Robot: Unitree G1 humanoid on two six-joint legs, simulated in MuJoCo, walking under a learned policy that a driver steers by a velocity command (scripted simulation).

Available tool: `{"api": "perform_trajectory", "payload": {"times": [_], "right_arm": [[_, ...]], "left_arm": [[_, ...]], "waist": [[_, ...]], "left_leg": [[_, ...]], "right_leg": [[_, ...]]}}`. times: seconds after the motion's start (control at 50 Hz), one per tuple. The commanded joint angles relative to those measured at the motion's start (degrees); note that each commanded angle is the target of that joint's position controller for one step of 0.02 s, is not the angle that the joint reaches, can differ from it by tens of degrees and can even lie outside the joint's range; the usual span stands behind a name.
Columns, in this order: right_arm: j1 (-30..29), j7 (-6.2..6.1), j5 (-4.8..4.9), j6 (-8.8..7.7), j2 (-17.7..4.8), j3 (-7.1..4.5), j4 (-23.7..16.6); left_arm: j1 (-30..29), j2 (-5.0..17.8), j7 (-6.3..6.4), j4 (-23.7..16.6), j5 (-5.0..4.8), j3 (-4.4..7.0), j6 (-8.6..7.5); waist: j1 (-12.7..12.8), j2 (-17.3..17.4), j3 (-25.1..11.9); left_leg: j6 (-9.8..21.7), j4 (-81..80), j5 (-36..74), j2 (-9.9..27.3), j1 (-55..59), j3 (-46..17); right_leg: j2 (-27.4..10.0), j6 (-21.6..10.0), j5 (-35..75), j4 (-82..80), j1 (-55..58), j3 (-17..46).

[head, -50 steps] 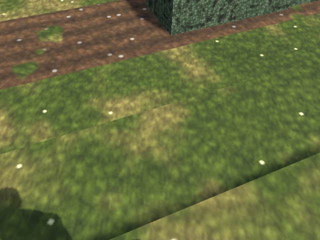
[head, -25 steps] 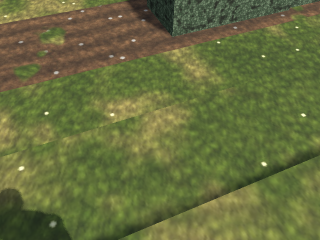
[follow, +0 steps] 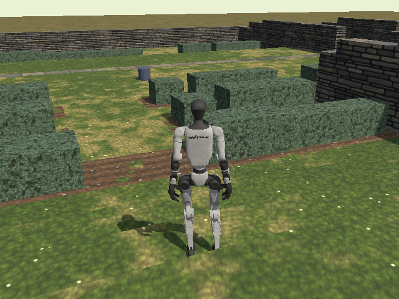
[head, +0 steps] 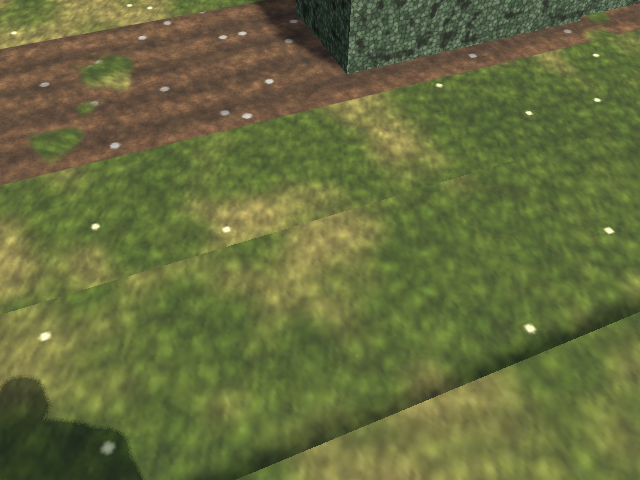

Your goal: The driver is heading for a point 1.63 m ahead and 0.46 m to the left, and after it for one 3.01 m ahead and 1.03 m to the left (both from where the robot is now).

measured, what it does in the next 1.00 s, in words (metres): stands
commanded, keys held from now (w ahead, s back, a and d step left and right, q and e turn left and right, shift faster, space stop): no key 1.00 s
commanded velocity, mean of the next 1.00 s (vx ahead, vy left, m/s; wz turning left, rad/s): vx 0.00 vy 0.00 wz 0.00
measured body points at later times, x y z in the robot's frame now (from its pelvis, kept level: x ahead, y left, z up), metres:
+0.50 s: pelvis +0.00 +0.00 +0.00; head +0.01 +0.01 +0.45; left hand -0.03 +0.21 -0.17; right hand -0.03 -0.21 -0.16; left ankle -0.01 +0.07 -0.74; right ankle -0.03 -0.15 -0.74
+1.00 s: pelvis +0.00 +0.00 +0.00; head +0.01 +0.01 +0.45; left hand -0.03 +0.21 -0.17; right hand -0.03 -0.21 -0.16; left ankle -0.01 +0.07 -0.74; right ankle -0.03 -0.15 -0.74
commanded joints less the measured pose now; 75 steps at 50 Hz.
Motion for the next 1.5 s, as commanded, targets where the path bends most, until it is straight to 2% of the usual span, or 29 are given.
{"api": "perform_trajectory", "payload": {"times": [0.02,0.48,1.26,1.28,1.32,1.34,1.38,1.4,1.44,1.46,1.5], "right_arm": [[4.08,-0.18,0.0,-0.27,-4.53,-0.7,-0.37],[5.38,-0.29,0.07,-0.43,-3.47,-0.45,0.48],[6.39,-0.22,0.19,-0.77,-3.0,-0.31,0.27],[6.67,-0.19,0.15,-0.74,-2.81,-0.24,0.31],[7.13,-0.17,0.22,-0.29,-5.09,-1.08,0.14],[8.55,-0.11,0.27,0.1,-6.58,-1.79,0.31],[13.61,0.1,0.07,0.59,-7.74,-2.66,0.97],[15.02,0.2,-0.35,0.51,-7.44,-2.74,1.25],[13.96,0.19,-1.1,-0.02,-7.63,-2.79,0.82],[12.18,0.21,-0.98,-0.34,-7.86,-2.87,0.09],[8.15,0.36,-0.3,-0.92,-8.04,-2.91,-1.03]], "left_arm": [[3.78,3.53,0.16,-0.2,0.01,0.4,-0.16],[5.59,2.46,0.23,-0.03,0.0,0.08,-0.15],[7.37,1.88,0.1,-0.58,-0.02,-0.08,-0.3],[7.59,1.57,0.08,-0.51,0.1,-0.17,-0.26],[7.03,1.8,-0.04,-1.28,0.71,0.09,-0.18],[6.51,1.53,-0.13,-2.03,1.16,0.1,-0.08],[2.38,1.37,-0.71,-4.99,1.99,0.11,-0.32],[-0.04,1.24,-1.11,-6.64,2.09,0.1,-0.76],[-2.58,1.17,-1.77,-8.94,1.53,0.2,-1.81],[-2.21,1.13,-2.04,-9.29,1.3,0.25,-2.36],[1.33,1.02,-2.43,-8.7,0.9,0.5,-3.09]], "waist": [[-0.02,0.63,2.89],[-0.04,0.67,3.28],[0.04,0.53,3.48],[-0.13,0.88,2.55],[-0.72,3.56,3.79],[-1.49,5.87,4.62],[-4.26,7.46,8.5],[-5.11,7.85,10.42],[-4.33,6.93,10.97],[-3.31,5.92,9.78],[-0.46,5.56,6.97]], "left_leg": [[-1.02,-4.9,8.81,8.34,0.22,-7.84],[-1.05,-5.22,8.59,8.37,0.11,-8.14],[-0.91,-5.07,9.61,8.39,0.2,-7.95],[-0.78,-6.05,4.15,8.09,0.41,-8.15],[0.87,-8.21,-11.37,8.13,-0.57,-10.64],[2.83,-9.17,-21.62,9.41,-0.41,-13.49],[7.7,-13.29,-37.07,15.65,-1.22,-22.5],[9.91,-15.24,-38.37,18.52,-3.23,-26.73],[11.91,-16.57,-32.88,20.48,-4.18,-28.65],[11.62,-16.27,-28.7,19.98,-4.58,-26.76],[9.98,-14.18,-20.98,17.46,-9.12,-20.76]], "right_leg": [[-3.85,-2.76,9.79,-2.6,-4.64,1.95],[-4.04,-2.45,9.07,-2.31,-5.31,1.54],[-4.39,-2.24,8.98,-2.21,-5.51,1.03],[-3.87,-2.3,6.31,-2.25,-5.19,0.62],[-0.9,-2.78,-2.58,1.95,-8.04,-2.35],[1.14,-3.38,-8.57,6.45,-11.74,-4.75],[2.15,-4.62,-13.73,14.64,-20.68,-8.41],[0.72,-5.05,-13.54,18.79,-23.05,-7.79],[-1.02,-5.68,-12.82,22.76,-25.89,-6.15],[-1.1,-5.97,-11.45,21.57,-24.51,-6.04],[0.41,-6.84,-7.11,15.46,-14.9,-7.28]]}}
Velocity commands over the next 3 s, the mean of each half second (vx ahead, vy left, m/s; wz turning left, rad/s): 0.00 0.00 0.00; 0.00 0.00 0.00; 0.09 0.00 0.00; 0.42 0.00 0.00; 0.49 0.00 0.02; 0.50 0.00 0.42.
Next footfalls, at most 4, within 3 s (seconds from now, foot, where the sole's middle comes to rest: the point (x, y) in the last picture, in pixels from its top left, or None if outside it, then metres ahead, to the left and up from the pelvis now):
1.58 right None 0.09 -0.11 -0.78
2.04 left None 0.42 0.02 -0.78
2.78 right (398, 356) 0.91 -0.21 -0.93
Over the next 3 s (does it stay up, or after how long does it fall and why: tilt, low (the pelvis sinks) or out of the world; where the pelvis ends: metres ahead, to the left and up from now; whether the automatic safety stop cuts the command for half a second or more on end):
stays up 0.83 -0.13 -0.16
